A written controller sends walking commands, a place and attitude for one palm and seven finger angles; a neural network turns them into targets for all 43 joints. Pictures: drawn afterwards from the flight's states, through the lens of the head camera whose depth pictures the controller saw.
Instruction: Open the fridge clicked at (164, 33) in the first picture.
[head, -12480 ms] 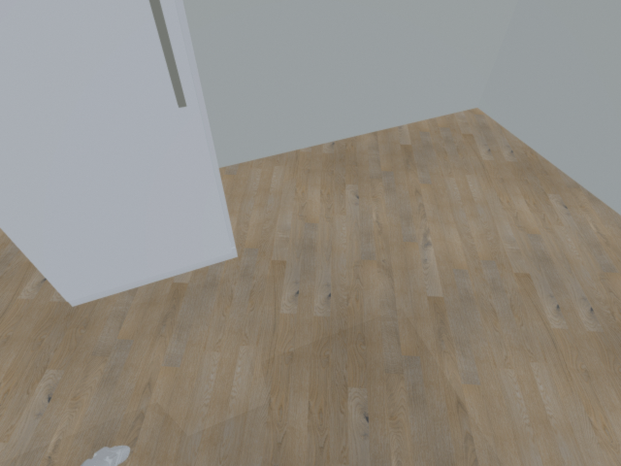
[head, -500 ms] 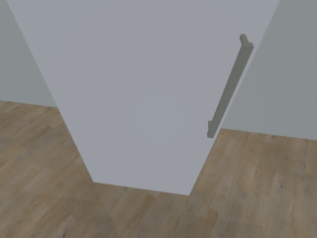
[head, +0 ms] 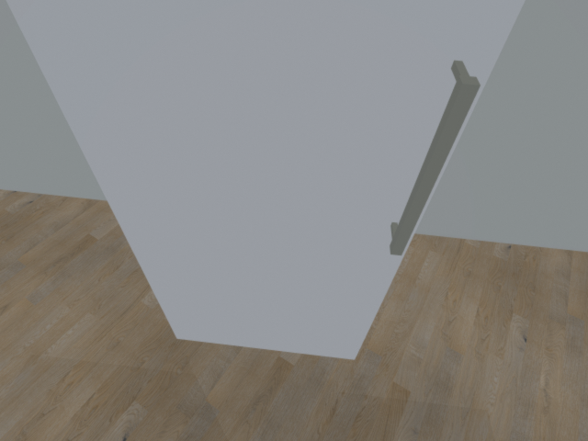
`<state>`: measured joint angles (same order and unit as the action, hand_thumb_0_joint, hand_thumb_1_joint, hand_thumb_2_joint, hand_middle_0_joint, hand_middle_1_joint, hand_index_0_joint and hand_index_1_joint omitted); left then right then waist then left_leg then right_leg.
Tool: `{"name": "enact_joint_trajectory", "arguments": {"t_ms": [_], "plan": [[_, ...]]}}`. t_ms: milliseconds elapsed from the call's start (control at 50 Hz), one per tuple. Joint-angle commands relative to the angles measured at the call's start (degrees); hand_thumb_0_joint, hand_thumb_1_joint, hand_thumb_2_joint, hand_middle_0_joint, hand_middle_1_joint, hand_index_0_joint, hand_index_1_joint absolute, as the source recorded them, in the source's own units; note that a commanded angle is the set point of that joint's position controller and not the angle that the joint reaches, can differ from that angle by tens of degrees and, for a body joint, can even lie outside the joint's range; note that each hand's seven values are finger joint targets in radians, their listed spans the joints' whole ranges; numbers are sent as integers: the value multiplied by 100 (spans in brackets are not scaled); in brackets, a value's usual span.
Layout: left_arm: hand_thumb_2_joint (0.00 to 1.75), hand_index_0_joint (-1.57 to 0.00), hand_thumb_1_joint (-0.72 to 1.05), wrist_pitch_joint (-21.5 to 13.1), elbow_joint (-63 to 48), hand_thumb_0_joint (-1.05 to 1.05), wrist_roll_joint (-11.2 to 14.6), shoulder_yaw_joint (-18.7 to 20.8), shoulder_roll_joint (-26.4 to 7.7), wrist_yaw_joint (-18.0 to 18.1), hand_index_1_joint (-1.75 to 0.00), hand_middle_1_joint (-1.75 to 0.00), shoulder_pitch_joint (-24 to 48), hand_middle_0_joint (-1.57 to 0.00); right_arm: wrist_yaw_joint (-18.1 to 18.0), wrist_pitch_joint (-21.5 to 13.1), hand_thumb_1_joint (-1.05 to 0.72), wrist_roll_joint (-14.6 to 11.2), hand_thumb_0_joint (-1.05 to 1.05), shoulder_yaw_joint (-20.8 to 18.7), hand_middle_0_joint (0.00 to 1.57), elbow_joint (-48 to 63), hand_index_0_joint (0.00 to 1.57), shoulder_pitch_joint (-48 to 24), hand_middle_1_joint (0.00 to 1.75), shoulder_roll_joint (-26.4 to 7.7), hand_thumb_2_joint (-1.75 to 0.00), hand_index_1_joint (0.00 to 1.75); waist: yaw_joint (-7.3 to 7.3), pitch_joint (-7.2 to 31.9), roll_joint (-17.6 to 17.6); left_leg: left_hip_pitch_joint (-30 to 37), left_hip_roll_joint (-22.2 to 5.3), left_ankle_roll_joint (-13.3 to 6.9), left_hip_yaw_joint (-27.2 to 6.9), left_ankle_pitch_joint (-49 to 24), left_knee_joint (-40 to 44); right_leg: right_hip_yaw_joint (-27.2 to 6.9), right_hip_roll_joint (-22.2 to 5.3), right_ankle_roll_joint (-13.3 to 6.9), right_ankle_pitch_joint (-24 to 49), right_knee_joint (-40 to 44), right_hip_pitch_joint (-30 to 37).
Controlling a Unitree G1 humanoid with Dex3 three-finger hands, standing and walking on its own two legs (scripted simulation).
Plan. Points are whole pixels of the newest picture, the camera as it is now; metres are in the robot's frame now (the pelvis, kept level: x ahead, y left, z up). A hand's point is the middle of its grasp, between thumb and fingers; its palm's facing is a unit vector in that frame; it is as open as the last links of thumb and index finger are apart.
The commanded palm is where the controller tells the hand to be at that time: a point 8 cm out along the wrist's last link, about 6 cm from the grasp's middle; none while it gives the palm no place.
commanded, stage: look again from close up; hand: right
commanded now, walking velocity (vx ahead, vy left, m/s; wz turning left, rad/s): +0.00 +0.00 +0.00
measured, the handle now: (421, 175) +0.46 -0.15 +0.14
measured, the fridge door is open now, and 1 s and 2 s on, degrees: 0 0 0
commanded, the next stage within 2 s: raise the hand to about handle height in 0.48 s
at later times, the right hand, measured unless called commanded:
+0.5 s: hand out of the picture +0.02 -0.18 -0.17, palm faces +0.02 +0.98 -0.21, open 7.4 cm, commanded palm none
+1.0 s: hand out of the picture +0.15 -0.20 -0.04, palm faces +0.11 +0.99 +0.03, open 8.6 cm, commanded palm +0.13 -0.26 -0.02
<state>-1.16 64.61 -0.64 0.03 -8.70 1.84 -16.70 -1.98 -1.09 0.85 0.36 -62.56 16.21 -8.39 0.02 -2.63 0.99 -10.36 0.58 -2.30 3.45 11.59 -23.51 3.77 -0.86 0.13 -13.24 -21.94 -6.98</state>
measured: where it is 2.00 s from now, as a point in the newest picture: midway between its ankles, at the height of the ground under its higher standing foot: outside the picture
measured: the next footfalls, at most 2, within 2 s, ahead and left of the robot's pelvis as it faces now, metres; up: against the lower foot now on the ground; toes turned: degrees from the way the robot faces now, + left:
none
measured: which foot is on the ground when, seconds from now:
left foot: down 0.00-1.00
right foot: down 0.00-1.00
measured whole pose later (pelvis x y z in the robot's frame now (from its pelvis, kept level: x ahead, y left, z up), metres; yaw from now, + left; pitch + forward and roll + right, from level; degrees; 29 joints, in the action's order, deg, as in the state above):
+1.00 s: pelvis -0.02 -0.01 -0.07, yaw -2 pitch +8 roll +0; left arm -13.5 26.5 1.4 3.6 -16.4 1.7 -7.7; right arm 15.2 -23.9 -15.0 -7.2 -3.0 28.5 -9.9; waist 2.2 6.3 -1.6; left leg -40.1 -1.8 -2.0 5.1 26.6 -58.1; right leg 1.8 -0.5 -0.9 -29.1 -58.8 -38.2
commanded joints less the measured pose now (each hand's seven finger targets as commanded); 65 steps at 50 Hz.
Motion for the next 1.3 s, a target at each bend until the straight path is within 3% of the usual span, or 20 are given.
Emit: {"name": "enact_joint_trajectory", "arguments": {"t_ms": [0,540,560,580,600,620,640,660,680,720,760,780,800,840,900,960,1000,1060,1200,1280], "plan": [[90,-20,90,-70,-168,0,-4,65,-485,5,-30,-30,-413,-20,-40,-106,-90,-13,0,-139,20,187,20,311,30,-644,-90,30,-4,-176,-210,-23,-680,-30,-769,-384,576,-433,-516,-96,438,430,-313],[90,-20,90,-110,-165,0,-9,84,-719,5,-30,-30,-192,-20,-16,-148,-90,-14,0,-181,20,193,20,85,30,-871,-90,30,9,21,-130,171,-725,-39,-746,-831,528,-463,-570,-97,693,454,-163],[90,-20,90,-134,-524,0,45,102,-697,-44,-30,-30,464,-20,-255,-202,-90,15,0,-157,20,-103,20,778,30,-774,-90,30,288,88,-357,240,-1191,323,-1144,-3772,234,-32,-592,46,451,-1024,-579],[90,-20,90,-914,-2513,0,333,141,-1660,225,-30,-30,411,-20,-117,-1533,-88,-1188,0,-946,20,8405,20,-3883,32,-2212,-89,32,-466,2787,622,815,-548,89,-807,-2307,-175,-341,162,-166,1065,-70,608],[90,-20,90,-1315,-2473,0,332,24,-1157,390,-30,-30,803,-20,-419,-1494,-85,-867,0,-1374,20,8236,20,-2705,33,-2610,-88,33,2,2149,1443,468,-292,9,-763,-945,-281,-29,97,-125,905,-106,694],[90,-20,90,-1555,-2634,0,227,61,-1009,358,-30,-30,774,-20,-354,-830,-83,-917,0,-238,21,6844,21,204,34,-683,-87,34,94,1681,1263,282,-166,-44,-245,-462,-382,-186,34,-126,1038,43,182],[90,-20,90,-1606,-2430,0,316,95,-1106,353,-30,-30,646,-20,-361,-668,-81,-1086,0,-383,21,6043,21,311,36,-330,-86,36,-136,831,209,-359,-149,70,-18,-301,-312,-341,35,-107,755,-242,-323],[90,-20,90,-1686,-2740,0,289,194,-1249,312,-30,-30,750,-20,-230,-962,-78,-1176,0,-424,21,6175,21,-201,37,-387,-85,37,-278,45,-467,-1032,-154,176,78,154,-327,-465,21,-131,264,-473,-864],[90,-20,90,-1722,-2780,0,203,338,-1284,270,-30,-30,696,-20,-43,-1329,-76,-1235,0,-794,21,5616,21,317,39,-512,-84,39,-189,27,-1144,-1512,-145,226,81,841,-368,-400,62,-114,-174,-789,-1294],[90,-20,90,-1801,-3158,0,144,382,-1206,74,-30,-30,856,-20,597,-2188,-71,-1426,0,-757,21,5026,21,1673,42,-57,-82,42,232,211,-1461,-1780,-144,165,52,1271,-979,-313,170,-9,-432,-1358,-2146],[90,-20,90,-1804,-3471,0,98,477,-1211,-131,-30,-30,990,-20,1340,-3154,-67,-1656,0,-799,22,5122,22,2122,45,16,-80,45,348,546,-1383,-1968,-149,107,-75,1125,-1652,-228,223,75,-516,-2023,-2794],[90,-20,90,-1800,-3687,0,87,511,-1273,-229,-30,-30,1106,-20,1720,-3554,-64,-1679,0,-839,22,5222,22,2109,47,-136,-79,47,297,694,-1113,-2031,-178,75,-154,926,-1917,-198,269,89,-517,-2334,-2989],[90,-20,90,-1731,-3827,0,131,582,-1310,-285,-30,-30,1042,-20,1937,-3614,-62,-1665,0,-1297,22,4995,22,2350,48,-548,-78,48,433,887,-743,-1936,-227,9,-319,655,-2115,-138,303,66,-346,-2544,-3074],[90,-20,90,-1592,-4292,0,209,520,-1334,-240,-30,-30,1203,-20,2136,-3240,-57,-1755,0,-1265,22,5860,22,1846,51,-721,-76,51,455,1344,-569,-1932,-266,65,-403,702,-2270,-31,361,-36,-425,-2660,-3346],[90,-20,90,-1432,-4626,0,242,460,-1278,-43,-30,-30,1125,-20,1877,-2713,-50,-1934,0,-1544,23,7112,23,1010,55,-1024,-73,55,335,1549,-221,-2082,-185,113,-506,1137,-2240,-140,310,-94,-578,-2761,-3339],[90,-20,90,-1448,-4629,0,176,393,-1156,24,-30,-30,687,-20,1375,-2875,-43,-1689,0,-1312,23,8582,23,396,60,-988,-70,60,62,1916,500,-2284,-83,75,-300,574,-2404,-376,152,-166,-209,-2813,-2723],[90,-20,90,-1449,-4504,0,108,309,-1189,70,-30,-30,490,-20,1277,-3024,-39,-1559,0,-1016,24,9008,24,22,63,-968,-68,63,-208,1917,311,-2426,-7,75,-169,34,-2565,-530,58,-193,162,-2918,-2571],[90,-20,90,-1517,-4287,0,160,228,-1232,135,-30,-30,509,-20,1529,-2956,-32,-1542,0,-917,24,8444,24,49,68,-963,-65,68,-326,1558,348,-2597,8,94,-109,407,-2403,-613,34,-167,-199,-2882,-2736],[90,-20,90,-1591,-4245,0,317,135,-1166,268,-30,-30,830,-20,1938,-1587,-15,-1940,0,-1746,25,7566,25,723,78,-1397,-58,78,190,1882,56,-1542,-53,101,-30,396,-1923,-645,74,-123,-87,-2279,-2633],[90,-20,90,-1676,-4169,0,294,100,-1106,260,-30,-30,846,-20,1716,-1545,-6,-2070,0,-1946,26,7990,26,485,84,-1389,-54,84,223,1765,-35,-1417,-54,134,84,234,-1832,-651,38,-88,136,-2014,-2436]]}}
